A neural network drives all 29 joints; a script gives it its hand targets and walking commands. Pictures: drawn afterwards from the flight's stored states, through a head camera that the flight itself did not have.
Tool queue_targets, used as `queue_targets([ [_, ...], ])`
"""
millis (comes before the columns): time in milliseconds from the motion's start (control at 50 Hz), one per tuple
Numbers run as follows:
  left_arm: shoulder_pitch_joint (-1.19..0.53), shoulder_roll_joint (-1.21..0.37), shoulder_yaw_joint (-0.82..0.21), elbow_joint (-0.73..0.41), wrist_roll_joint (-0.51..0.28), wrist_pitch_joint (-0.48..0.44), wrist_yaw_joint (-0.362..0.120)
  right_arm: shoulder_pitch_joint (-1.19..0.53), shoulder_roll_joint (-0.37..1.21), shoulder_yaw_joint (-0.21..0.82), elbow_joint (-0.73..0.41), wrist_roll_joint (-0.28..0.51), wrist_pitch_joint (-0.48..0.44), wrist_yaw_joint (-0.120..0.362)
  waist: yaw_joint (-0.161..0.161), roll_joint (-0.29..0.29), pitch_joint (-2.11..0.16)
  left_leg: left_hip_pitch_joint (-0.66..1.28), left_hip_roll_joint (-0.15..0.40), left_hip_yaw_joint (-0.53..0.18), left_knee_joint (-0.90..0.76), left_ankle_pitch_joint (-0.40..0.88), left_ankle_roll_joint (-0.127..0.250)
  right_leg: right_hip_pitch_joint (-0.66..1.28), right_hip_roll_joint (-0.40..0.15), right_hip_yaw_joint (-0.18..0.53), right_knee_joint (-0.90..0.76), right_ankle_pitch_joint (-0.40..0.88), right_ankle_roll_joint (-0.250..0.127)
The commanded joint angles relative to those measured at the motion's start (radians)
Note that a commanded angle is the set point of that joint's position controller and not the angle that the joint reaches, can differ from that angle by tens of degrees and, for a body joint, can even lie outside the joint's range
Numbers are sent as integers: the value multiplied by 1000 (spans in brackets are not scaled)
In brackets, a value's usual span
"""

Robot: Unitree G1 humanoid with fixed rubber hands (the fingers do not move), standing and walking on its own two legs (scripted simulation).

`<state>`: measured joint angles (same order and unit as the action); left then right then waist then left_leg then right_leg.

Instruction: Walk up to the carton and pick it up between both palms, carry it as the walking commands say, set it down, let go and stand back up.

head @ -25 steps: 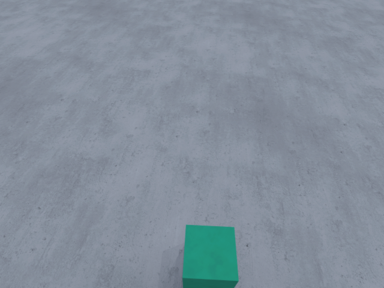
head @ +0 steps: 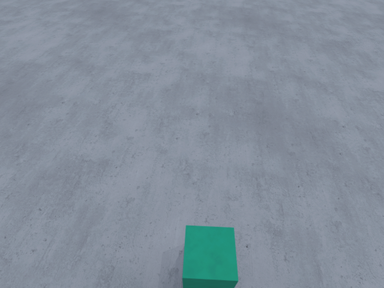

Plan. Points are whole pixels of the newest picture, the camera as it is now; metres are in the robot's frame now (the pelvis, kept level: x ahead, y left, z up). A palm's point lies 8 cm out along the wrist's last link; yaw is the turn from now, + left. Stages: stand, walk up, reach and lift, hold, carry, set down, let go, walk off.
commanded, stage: stand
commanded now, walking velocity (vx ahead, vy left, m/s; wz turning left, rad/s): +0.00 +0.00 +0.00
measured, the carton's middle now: (208, 259) +0.41 -0.06 -0.66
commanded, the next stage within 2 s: reach and lift in 0.10 s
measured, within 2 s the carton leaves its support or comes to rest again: neither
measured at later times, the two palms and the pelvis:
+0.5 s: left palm out of the picture +0.15 +0.22 -0.14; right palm out of the picture +0.14 -0.25 -0.13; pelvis -0.04 -0.01 -0.02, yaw -1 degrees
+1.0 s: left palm (131, 241) +0.29 +0.18 -0.16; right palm (287, 252) +0.28 -0.24 -0.16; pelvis -0.10 -0.01 -0.07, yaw -3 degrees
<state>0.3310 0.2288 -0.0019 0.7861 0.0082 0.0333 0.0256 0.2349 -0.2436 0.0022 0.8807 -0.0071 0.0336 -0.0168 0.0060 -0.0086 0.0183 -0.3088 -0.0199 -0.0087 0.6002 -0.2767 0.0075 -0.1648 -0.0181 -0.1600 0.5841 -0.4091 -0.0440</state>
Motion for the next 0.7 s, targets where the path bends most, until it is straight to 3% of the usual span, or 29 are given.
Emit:
queue_targets([
  [0, 8, 91, 38, 3, 5, -19, 1, 28, -112, -53, -39, -10, -27, -7, -3, 47, -65, 92, 113, -82, -96, 448, 41, -32, -99, 134, -123, 277, 3],
  [20, 1, 96, 40, 32, 12, -13, 3, -24, -126, -47, -43, -14, -22, 1, 19, 4, 3, 35, 112, -110, -130, 354, 47, -34, -102, 130, -138, 214, 10],
  [80, 24, 137, 43, 20, 9, -15, 4, -8, -105, -45, -42, -14, -24, -2, 7, 5, 21, 61, 76, -70, -90, 329, 33, -84, -139, 166, -200, 189, -2],
  [100, -521, 153, 41, -469, 6, 33, 15, -336, -74, -35, -383, 1, 13, 26, -3, -129, 77, -13, 25, 10, 5, 37, -48, -485, -17, 133, -94, 62, 27],
  [140, -429, 164, 80, -328, -7, 153, 3, -279, -165, -114, -320, -33, 117, 34, -11, -80, 65, 52, 20, 60, 10, -3, -29, -530, -11, 117, -108, -26, -5],
  [180, -349, 111, 90, -334, -14, 192, -10, -312, -176, -81, -343, -31, 166, 40, 47, -20, -87, 148, 11, 81, 8, 108, -37, -438, -21, 135, -106, 52, -19],
  [200, -231, 72, 79, -252, -15, 235, -14, -172, -169, -95, -265, -61, 189, 54, 8, 31, -46, 190, 15, 54, -9, 162, -41, -465, -31, 138, -127, 113, -39],
  [220, -299, 56, 71, -277, -17, 235, -25, -198, -159, -84, -285, -46, 200, 56, 23, -23, -108, 141, -5, 54, 24, 203, -30, -390, -16, 158, -76, 233, -11],
  [240, -286, 71, 129, -271, -8, 215, -13, -225, -184, -135, -296, -73, 180, 56, 29, -30, -106, 90, 13, 27, 24, 240, -42, -385, -1, 147, -40, 240, -11],
  [260, -271, 45, 116, -264, 17, 211, -12, -137, -173, -164, -276, -78, 161, 51, -10, 14, -141, 112, -2, 31, 33, 328, -41, -367, 14, 146, -30, 370, -1],
  [300, -297, 17, 111, -230, -8, 174, -25, -225, -126, -132, -283, -29, 132, 57, 14, -21, -223, -23, -14, 12, 74, 375, -27, -284, 13, 170, 32, 579, 21],
  [340, -324, 20, 156, -218, 3, 142, -19, -241, -117, -168, -260, -60, 109, 46, 0, -69, -258, -30, -5, -10, 127, 423, -14, -333, 21, 180, 85, 609, 34],
  [360, -357, 8, 125, -229, 6, 125, -20, -262, -88, -143, -220, -12, 85, 57, 0, 35, -211, -104, -14, 5, 165, 396, -25, -437, 4, 179, 95, 498, 20],
  [380, -319, -30, 135, -253, -39, 114, -20, -300, -126, -163, -335, -28, 77, 57, 9, -7, -343, -24, 0, -9, 161, 469, -14, -385, 31, 177, 122, 478, 20],
  [400, -336, -18, 112, -206, -32, 116, -25, -292, -88, -157, -321, -17, 75, 42, -21, -81, -342, -84, -18, -3, 213, 424, -9, -447, 14, 192, 150, 631, 28],
  [420, -388, 23, 151, -293, -30, 97, -26, -292, -102, -180, -348, -21, 61, 35, -18, -33, -412, -72, -11, -6, 217, 427, -15, -402, 7, 208, 170, 636, 39],
  [440, -472, 60, 176, -339, -8, 83, -10, -391, -107, -170, -358, 1, 55, 38, 46, 48, -454, -81, -9, -14, 225, 441, -10, -445, 11, 195, 174, 499, 36],
  [460, -502, 41, 169, -328, -25, 98, -1, -413, -113, -188, -326, -8, 67, 38, 2, -16, -392, -76, -4, -29, 237, 400, -8, -561, 21, 197, 188, 405, 32],
  [480, -512, 12, 124, -357, -44, 103, 3, -394, -102, -184, -311, 4, 66, 42, -17, 28, -410, -50, 5, -31, 250, 399, -8, -573, 9, 196, 195, 373, 20],
  [500, -575, 5, 150, -376, -49, 107, 4, -438, -121, -177, -307, 4, 72, 45, 33, 86, -447, -48, -3, -22, 260, 388, -16, -585, 11, 218, 178, 327, 14],
  [520, -557, 38, 164, -354, -25, 120, 8, -467, -144, -203, -354, 18, 82, 33, 23, -24, -488, -123, -26, 4, 298, 362, -23, -542, 21, 228, 220, 477, 25],
  [540, -645, 53, 175, -415, -21, 110, 7, -522, -155, -211, -376, 14, 84, 26, 33, 22, -594, -134, -8, -30, 292, 377, -12, -504, 16, 236, 252, 458, 26],
  [560, -619, 60, 181, -302, -30, 128, 18, -563, -104, -187, -373, 24, 89, 30, 15, -53, -465, -177, -3, -23, 281, 322, 8, -586, 28, 198, 229, 358, 48],
  [580, -683, 64, 173, -328, -25, 144, 12, -552, -131, -187, -303, 31, 100, 28, 29, 55, -487, -190, -14, 8, 312, 237, -17, -591, 6, 226, 235, 289, 24],
  [600, -697, -4, 142, -336, -69, 159, 24, -582, -131, -194, -244, 26, 123, 30, -15, 42, -487, -236, -9, 9, 302, 209, -26, -603, 28, 210, 255, 241, 14],
  [620, -725, 28, 181, -262, -50, 177, 26, -639, -163, -208, -263, 6, 138, 34, 52, 56, -474, -199, -10, 4, 307, 202, -28, -682, 40, 198, 271, 186, 21],
  [640, -804, 73, 187, -333, -47, 183, 35, -687, -185, -234, -278, 21, 148, 42, -20, -17, -451, -222, -8, 18, 312, 103, -13, -666, 36, 205, 228, 87, 17],
  [660, -860, 113, 195, -254, -20, 218, 32, -753, -152, -198, -266, 38, 172, 32, 19, 8, -383, -296, -2, 30, 306, 4, -6, -725, 16, 238, 193, -17, 12],
  [680, -831, 61, 162, -259, -51, 228, 31, -750, -190, -233, -244, 7, 192, 31, 2, 12, -495, -243, -9, 13, 292, 72, -10, -654, 34, 203, 224, 45, 12],
])
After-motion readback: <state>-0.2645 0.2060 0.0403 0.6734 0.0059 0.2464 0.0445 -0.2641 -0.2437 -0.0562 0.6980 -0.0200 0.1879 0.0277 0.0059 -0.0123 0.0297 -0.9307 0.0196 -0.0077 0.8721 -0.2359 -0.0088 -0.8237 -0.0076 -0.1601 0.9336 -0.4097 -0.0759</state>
